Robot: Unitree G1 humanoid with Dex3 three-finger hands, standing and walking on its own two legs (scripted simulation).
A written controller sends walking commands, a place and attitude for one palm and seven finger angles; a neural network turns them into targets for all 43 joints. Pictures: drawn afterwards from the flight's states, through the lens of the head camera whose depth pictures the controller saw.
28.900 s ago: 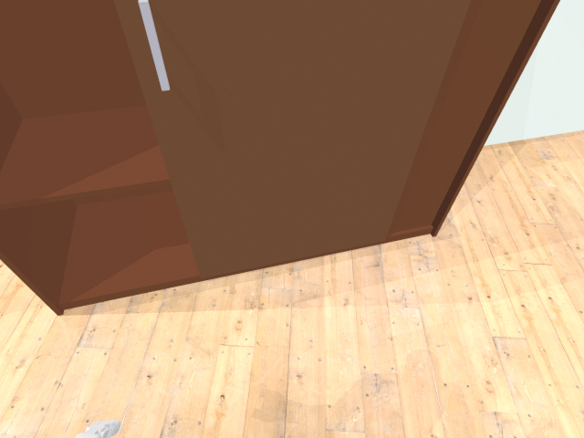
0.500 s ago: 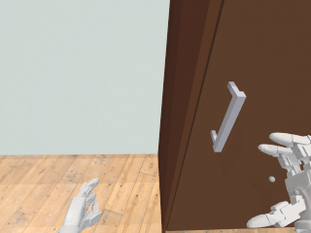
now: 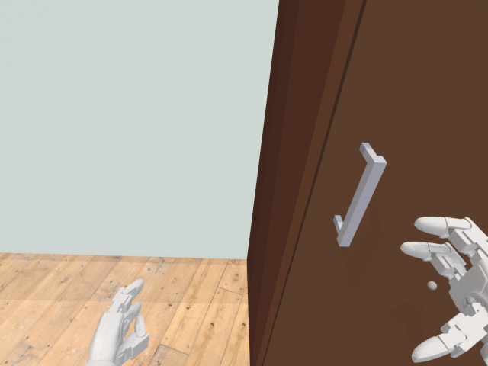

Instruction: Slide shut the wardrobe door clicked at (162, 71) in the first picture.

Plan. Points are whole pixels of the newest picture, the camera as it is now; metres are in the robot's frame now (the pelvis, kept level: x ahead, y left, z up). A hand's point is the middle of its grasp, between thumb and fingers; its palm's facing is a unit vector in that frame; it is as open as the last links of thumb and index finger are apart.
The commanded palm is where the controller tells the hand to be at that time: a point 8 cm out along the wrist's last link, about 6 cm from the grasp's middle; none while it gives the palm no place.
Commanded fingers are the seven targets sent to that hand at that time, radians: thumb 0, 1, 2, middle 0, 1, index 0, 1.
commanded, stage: draw the hand back to the body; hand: right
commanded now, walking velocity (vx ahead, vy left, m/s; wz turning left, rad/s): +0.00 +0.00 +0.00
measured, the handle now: (354, 197) +0.31 -0.16 +0.19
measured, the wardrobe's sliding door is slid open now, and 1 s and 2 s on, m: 0.00 0.00 0.00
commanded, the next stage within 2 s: step back with the hand held close in 1.22 s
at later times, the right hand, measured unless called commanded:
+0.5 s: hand (443, 276) +0.19 -0.25 +0.17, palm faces +0.40 +0.84 -0.37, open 12.2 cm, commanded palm +0.14 -0.29 +0.19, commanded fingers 0.00 -0.32 -0.62 0.22 0.64 0.22 0.64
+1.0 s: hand (446, 246) +0.24 -0.27 +0.18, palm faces +0.43 +0.83 -0.37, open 7.7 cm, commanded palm +0.18 -0.31 +0.19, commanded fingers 0.00 -0.90 -0.90 0.20 0.30 0.20 0.30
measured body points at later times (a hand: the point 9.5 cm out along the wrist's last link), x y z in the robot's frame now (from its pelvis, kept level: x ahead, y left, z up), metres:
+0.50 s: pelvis +0.01 -0.01 +0.01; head -0.01 +0.01 +0.46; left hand +0.19 +0.21 -0.07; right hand +0.17 -0.29 +0.19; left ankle -0.02 +0.12 -0.72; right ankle +0.02 -0.13 -0.72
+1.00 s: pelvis +0.03 -0.02 +0.02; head +0.01 -0.01 +0.47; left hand +0.22 +0.21 -0.06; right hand +0.21 -0.32 +0.20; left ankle -0.02 +0.12 -0.72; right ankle +0.02 -0.13 -0.72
